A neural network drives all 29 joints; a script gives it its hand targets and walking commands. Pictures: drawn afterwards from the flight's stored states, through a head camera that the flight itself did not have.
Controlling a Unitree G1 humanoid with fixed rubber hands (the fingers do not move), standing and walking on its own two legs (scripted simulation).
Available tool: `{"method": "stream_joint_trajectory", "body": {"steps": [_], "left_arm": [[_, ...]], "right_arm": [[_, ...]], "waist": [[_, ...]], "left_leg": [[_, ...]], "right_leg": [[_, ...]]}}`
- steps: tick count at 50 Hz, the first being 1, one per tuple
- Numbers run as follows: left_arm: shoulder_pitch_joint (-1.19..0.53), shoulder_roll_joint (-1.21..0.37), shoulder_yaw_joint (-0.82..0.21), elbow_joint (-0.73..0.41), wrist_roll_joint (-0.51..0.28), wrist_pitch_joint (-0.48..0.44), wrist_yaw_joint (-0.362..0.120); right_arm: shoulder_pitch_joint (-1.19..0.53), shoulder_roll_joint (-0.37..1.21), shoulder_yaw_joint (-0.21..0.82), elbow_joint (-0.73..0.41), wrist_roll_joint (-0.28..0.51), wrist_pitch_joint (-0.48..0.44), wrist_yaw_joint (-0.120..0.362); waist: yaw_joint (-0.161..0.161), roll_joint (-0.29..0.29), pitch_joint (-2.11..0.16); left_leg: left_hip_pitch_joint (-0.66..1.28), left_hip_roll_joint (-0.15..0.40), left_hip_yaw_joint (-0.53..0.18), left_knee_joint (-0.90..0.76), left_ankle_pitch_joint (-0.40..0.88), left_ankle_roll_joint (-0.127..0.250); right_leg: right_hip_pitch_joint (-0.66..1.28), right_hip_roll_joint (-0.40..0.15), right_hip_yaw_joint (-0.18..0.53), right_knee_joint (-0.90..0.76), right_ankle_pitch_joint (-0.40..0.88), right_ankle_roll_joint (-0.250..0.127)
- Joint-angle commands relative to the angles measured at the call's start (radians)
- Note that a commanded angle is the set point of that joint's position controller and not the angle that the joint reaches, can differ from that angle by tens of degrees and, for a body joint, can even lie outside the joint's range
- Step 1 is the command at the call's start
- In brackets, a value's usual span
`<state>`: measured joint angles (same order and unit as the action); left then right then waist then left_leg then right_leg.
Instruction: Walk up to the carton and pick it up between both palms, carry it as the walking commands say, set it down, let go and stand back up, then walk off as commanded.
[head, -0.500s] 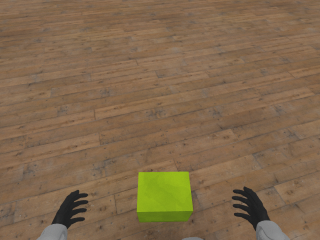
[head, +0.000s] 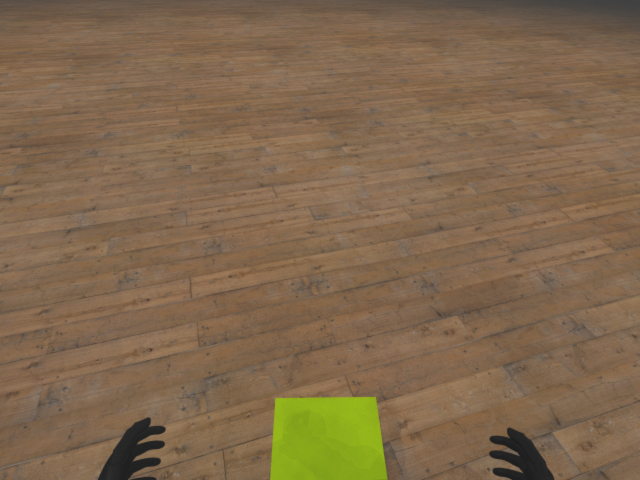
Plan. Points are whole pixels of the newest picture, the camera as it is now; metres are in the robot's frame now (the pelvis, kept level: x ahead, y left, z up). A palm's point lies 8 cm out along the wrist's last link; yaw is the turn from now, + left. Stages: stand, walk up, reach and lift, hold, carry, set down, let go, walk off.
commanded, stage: stand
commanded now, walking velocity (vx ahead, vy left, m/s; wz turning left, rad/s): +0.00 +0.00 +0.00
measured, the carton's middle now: (325, 454) +0.40 -0.04 -0.65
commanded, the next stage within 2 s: walk off in 1.48 s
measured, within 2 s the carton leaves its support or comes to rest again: neither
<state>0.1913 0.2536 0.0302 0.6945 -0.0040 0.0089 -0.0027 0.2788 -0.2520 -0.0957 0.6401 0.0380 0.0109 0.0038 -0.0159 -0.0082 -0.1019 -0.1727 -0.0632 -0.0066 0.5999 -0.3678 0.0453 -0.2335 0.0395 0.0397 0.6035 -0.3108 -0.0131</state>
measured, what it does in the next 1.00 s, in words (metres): stands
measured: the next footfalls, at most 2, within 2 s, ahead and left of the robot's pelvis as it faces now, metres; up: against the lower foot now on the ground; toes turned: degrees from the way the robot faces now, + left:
none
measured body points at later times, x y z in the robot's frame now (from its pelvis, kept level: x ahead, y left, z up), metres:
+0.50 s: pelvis -0.02 +0.00 +0.00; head -0.09 +0.00 +0.44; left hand +0.14 +0.25 -0.09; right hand +0.10 -0.29 -0.09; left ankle -0.02 +0.08 -0.73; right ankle +0.01 -0.11 -0.73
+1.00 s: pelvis -0.04 -0.01 +0.00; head -0.10 -0.01 +0.45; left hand +0.09 +0.25 -0.10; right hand +0.05 -0.30 -0.10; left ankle -0.02 +0.08 -0.73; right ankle +0.01 -0.11 -0.73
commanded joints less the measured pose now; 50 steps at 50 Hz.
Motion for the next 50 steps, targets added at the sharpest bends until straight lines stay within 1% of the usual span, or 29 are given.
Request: {"method": "stream_joint_trajectory", "body": {"steps": [1,2,3,7,8,9,10,12,13,15,16,17,18,20,22,24,26,28,29,31,33,34,38,39,44,45,47,48,50], "left_arm": [[-0.069,0.205,0.065,-0.086,0.056,-0.053,0.011],[-0.078,0.215,0.068,-0.084,0.056,-0.059,0.011],[-0.073,0.215,0.069,-0.068,0.048,-0.058,0.012],[-0.084,0.219,0.068,-0.058,0.050,-0.068,0.010],[-0.076,0.212,0.068,-0.058,0.048,-0.067,0.013],[-0.072,0.209,0.060,-0.050,0.051,-0.074,0.009],[-0.080,0.220,0.068,-0.046,0.051,-0.071,0.012],[-0.097,0.207,0.065,-0.046,0.047,-0.071,0.007],[-0.097,0.200,0.058,-0.046,0.047,-0.074,0.006],[-0.097,0.210,0.059,-0.034,0.047,-0.073,0.009],[-0.075,0.214,0.058,-0.023,0.040,-0.074,0.012],[-0.070,0.211,0.062,-0.019,0.046,-0.073,0.011],[-0.093,0.233,0.065,-0.013,0.047,-0.078,0.011],[-0.076,0.219,0.062,-0.002,0.045,-0.069,0.006],[-0.094,0.224,0.067,-0.011,0.046,-0.071,0.002],[-0.080,0.218,0.063,0.015,0.038,-0.067,0.003],[-0.086,0.223,0.066,0.017,0.045,-0.072,0.008],[-0.101,0.228,0.057,0.019,0.045,-0.076,0.004],[-0.103,0.213,0.058,0.018,0.042,-0.076,-0.004],[-0.062,0.236,0.063,0.040,0.041,-0.075,0.003],[-0.063,0.236,0.064,0.057,0.041,-0.078,0.005],[-0.077,0.233,0.060,0.044,0.041,-0.078,0.003],[-0.096,0.237,0.067,0.071,0.042,-0.072,0.006],[-0.077,0.242,0.065,0.066,0.036,-0.073,0.003],[-0.067,0.251,0.065,0.109,0.038,-0.075,0.009],[-0.087,0.242,0.058,0.092,0.038,-0.076,0.004],[-0.107,0.219,0.053,0.103,0.038,-0.073,0.007],[-0.091,0.224,0.048,0.105,0.041,-0.073,0.003],[-0.105,0.225,0.053,0.103,0.030,-0.069,0.002]], "right_arm": [[-0.091,-0.243,-0.041,-0.077,-0.102,-0.070,-0.014],[-0.094,-0.223,-0.036,-0.074,-0.098,-0.069,-0.014],[-0.078,-0.224,-0.030,-0.062,-0.099,-0.071,-0.015],[-0.075,-0.219,-0.030,-0.052,-0.096,-0.076,-0.019],[-0.083,-0.234,-0.031,-0.046,-0.100,-0.079,-0.019],[-0.064,-0.227,-0.032,-0.049,-0.094,-0.080,-0.022],[-0.060,-0.232,-0.029,-0.038,-0.098,-0.082,-0.018],[-0.069,-0.227,-0.027,-0.038,-0.094,-0.087,-0.018],[-0.056,-0.242,-0.029,-0.034,-0.099,-0.080,-0.020],[-0.041,-0.236,-0.026,-0.015,-0.099,-0.085,-0.019],[-0.053,-0.248,-0.034,-0.020,-0.100,-0.088,-0.024],[-0.060,-0.231,-0.028,-0.017,-0.101,-0.085,-0.021],[-0.078,-0.231,-0.022,-0.023,-0.099,-0.088,-0.018],[-0.069,-0.238,-0.029,-0.013,-0.098,-0.093,-0.019],[-0.055,-0.248,-0.029,0.000,-0.097,-0.095,-0.017],[-0.041,-0.256,-0.026,0.012,-0.098,-0.101,-0.021],[-0.056,-0.230,-0.018,0.020,-0.092,-0.099,-0.018],[-0.053,-0.243,-0.024,0.024,-0.087,-0.099,-0.018],[-0.078,-0.252,-0.021,0.026,-0.094,-0.097,-0.016],[-0.052,-0.252,-0.026,0.032,-0.092,-0.096,-0.016],[-0.058,-0.246,-0.020,0.048,-0.089,-0.101,-0.018],[-0.051,-0.245,-0.017,0.047,-0.086,-0.105,-0.020],[-0.055,-0.260,-0.023,0.078,-0.092,-0.102,-0.020],[-0.050,-0.249,-0.017,0.073,-0.089,-0.101,-0.019],[-0.041,-0.256,-0.018,0.116,-0.087,-0.102,-0.018],[-0.081,-0.266,-0.022,0.098,-0.079,-0.097,-0.022],[-0.091,-0.261,-0.016,0.112,-0.082,-0.099,-0.021],[-0.086,-0.246,-0.017,0.104,-0.074,-0.098,-0.020],[-0.069,-0.269,-0.020,0.120,-0.085,-0.098,-0.021]], "waist": [[0.022,0.020,0.030],[0.025,0.004,0.046],[0.023,0.041,0.029],[0.021,-0.006,0.073],[0.026,0.014,0.041],[0.017,-0.010,0.055],[0.015,0.027,0.066],[0.017,-0.014,0.067],[0.009,0.022,0.103],[0.005,-0.007,0.094],[0.014,0.006,0.083],[0.030,0.008,0.099],[0.019,0.008,0.123],[0.033,-0.033,0.100],[0.027,0.007,0.139],[0.024,0.043,0.172],[0.031,-0.015,0.118],[0.010,-0.013,0.181],[0.029,-0.011,0.174],[0.034,-0.009,0.164],[0.031,-0.040,0.154],[0.027,0.007,0.166],[0.021,-0.025,0.220],[0.030,-0.001,0.174],[0.026,-0.014,0.142],[0.034,-0.052,0.180],[0.036,-0.026,0.207],[0.026,-0.070,0.178],[0.029,-0.012,0.220]], "left_leg": [[-0.100,0.145,-0.171,-0.190,0.239,-0.015],[-0.111,0.156,-0.187,-0.206,0.197,-0.003],[-0.108,0.154,-0.172,-0.200,0.186,-0.003],[-0.107,0.158,-0.183,-0.201,0.311,-0.013],[-0.087,0.152,-0.169,-0.190,0.282,-0.004],[-0.083,0.152,-0.177,-0.197,0.258,-0.002],[-0.092,0.154,-0.172,-0.199,0.244,0.000],[-0.102,0.166,-0.194,-0.209,0.193,0.003],[-0.115,0.158,-0.183,-0.207,0.216,0.008],[-0.110,0.159,-0.188,-0.206,0.222,0.008],[-0.094,0.168,-0.195,-0.221,0.250,-0.011],[-0.116,0.153,-0.182,-0.210,0.240,0.008],[-0.120,0.152,-0.187,-0.214,0.228,0.008],[-0.140,0.158,-0.200,-0.225,0.176,0.004],[-0.150,0.154,-0.186,-0.242,0.117,-0.001],[-0.156,0.167,-0.216,-0.267,0.157,-0.012],[-0.136,0.178,-0.215,-0.234,0.184,0.008],[-0.133,0.160,-0.199,-0.233,0.147,0.010],[-0.139,0.161,-0.199,-0.247,0.115,0.009],[-0.166,0.176,-0.229,-0.259,0.088,0.013],[-0.147,0.150,-0.188,-0.240,0.118,0.009],[-0.158,0.148,-0.187,-0.247,0.103,0.008],[-0.158,0.158,-0.204,-0.251,0.095,0.015],[-0.137,0.168,-0.199,-0.257,0.100,0.019],[-0.118,0.154,-0.185,-0.242,0.123,0.010],[-0.128,0.163,-0.195,-0.251,0.110,0.007],[-0.149,0.159,-0.195,-0.259,0.091,0.013],[-0.124,0.157,-0.193,-0.257,0.074,0.015],[-0.145,0.174,-0.223,-0.294,0.011,0.009]], "right_leg": [[0.003,-0.083,0.097,-0.130,0.179,-0.015],[-0.004,-0.088,0.110,-0.132,0.146,-0.026],[0.010,-0.090,0.123,-0.149,0.147,-0.023],[-0.008,-0.087,0.111,-0.116,0.210,-0.029],[-0.003,-0.088,0.108,-0.128,0.193,-0.024],[-0.014,-0.091,0.121,-0.134,0.182,-0.029],[-0.025,-0.091,0.127,-0.147,0.162,-0.033],[-0.023,-0.089,0.117,-0.146,0.138,-0.031],[-0.042,-0.094,0.117,-0.147,0.153,-0.035],[-0.023,-0.094,0.117,-0.145,0.161,-0.032],[-0.015,-0.092,0.113,-0.131,0.169,-0.028],[-0.011,-0.089,0.118,-0.142,0.157,-0.036],[-0.028,-0.097,0.137,-0.142,0.159,-0.040],[0.001,-0.094,0.119,-0.144,0.136,-0.040],[-0.034,-0.091,0.136,-0.154,0.099,-0.040],[-0.029,-0.096,0.131,-0.138,0.147,-0.038],[-0.012,-0.090,0.119,-0.135,0.145,-0.041],[-0.071,-0.099,0.147,-0.162,0.104,-0.045],[-0.063,-0.100,0.141,-0.166,0.092,-0.043],[-0.015,-0.097,0.132,-0.154,0.120,-0.039],[-0.013,-0.113,0.159,-0.181,0.118,-0.042],[-0.017,-0.106,0.149,-0.176,0.097,-0.044],[-0.060,-0.103,0.163,-0.195,0.071,-0.049],[-0.034,-0.110,0.166,-0.193,0.091,-0.051],[-0.006,-0.112,0.167,-0.204,0.084,-0.043],[-0.022,-0.111,0.161,-0.207,0.091,-0.045],[-0.031,-0.121,0.173,-0.216,0.086,-0.052],[-0.025,-0.114,0.154,-0.220,0.058,-0.044],[-0.060,-0.118,0.170,-0.212,0.052,-0.047]]}}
